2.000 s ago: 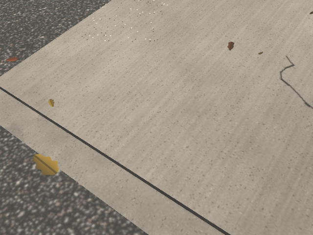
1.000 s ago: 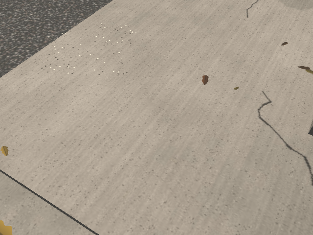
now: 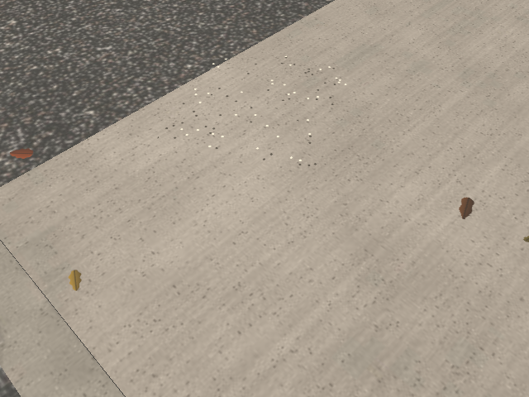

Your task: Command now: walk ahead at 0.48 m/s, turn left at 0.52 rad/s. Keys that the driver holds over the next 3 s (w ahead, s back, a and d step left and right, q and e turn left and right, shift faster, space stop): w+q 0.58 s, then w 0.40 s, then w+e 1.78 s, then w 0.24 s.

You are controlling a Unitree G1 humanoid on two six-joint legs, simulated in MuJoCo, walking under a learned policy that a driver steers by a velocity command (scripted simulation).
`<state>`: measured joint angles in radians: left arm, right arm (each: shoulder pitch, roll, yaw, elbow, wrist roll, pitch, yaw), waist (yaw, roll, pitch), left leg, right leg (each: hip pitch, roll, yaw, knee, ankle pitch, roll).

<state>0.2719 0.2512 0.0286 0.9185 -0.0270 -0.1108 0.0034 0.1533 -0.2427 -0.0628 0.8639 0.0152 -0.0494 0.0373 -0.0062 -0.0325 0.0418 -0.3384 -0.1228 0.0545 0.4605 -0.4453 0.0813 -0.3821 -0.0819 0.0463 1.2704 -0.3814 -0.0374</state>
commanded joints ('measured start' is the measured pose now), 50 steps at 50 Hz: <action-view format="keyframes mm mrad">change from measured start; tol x32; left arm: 1 58 98 36 -95 7 5 10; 13 -283 111 47 -239 8 24 -1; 19 272 217 95 -76 34 11 2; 24 -103 127 56 -164 36 -9 -3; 50 34 115 49 -113 4 4 3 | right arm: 1 -61 -95 -11 -74 -4 -24 0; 50 68 -85 -24 -153 -20 -46 2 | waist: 1 79 52 -62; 17 186 200 -161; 20 23 -373 -171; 50 22 119 -107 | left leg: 1 91 295 -386 -290 68 157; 16 172 303 -348 -142 206 72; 21 -540 132 -218 902 5 2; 39 -283 175 -15 153 273 -11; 42 214 69 52 48 341 68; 44 725 470 -714 -73 126 248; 50 239 344 -312 -263 424 155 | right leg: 1 -204 -55 41 24 13 3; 17 203 55 -99 -663 122 85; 19 613 -155 298 -798 -72 -5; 21 334 -355 718 -1140 -501 -197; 27 214 -170 59 -1136 142 -109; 38 417 -231 -137 -1133 356 -128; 42 342 -169 -231 -694 890 -70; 44 -261 67 -128 -39 -192 25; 50 -256 -96 30 -78 148 -3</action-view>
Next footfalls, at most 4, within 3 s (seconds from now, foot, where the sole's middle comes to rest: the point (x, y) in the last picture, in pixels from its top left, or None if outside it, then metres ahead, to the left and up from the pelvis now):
0.36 right None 0.32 -0.13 -0.74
0.84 left None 0.47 0.23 -0.74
1.42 right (211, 264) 0.85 0.18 -0.74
1.88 left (137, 204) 1.07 0.43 -0.74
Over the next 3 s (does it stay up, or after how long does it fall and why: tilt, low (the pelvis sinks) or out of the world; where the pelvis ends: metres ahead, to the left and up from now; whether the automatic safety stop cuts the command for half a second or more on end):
stays up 1.49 0.14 0.02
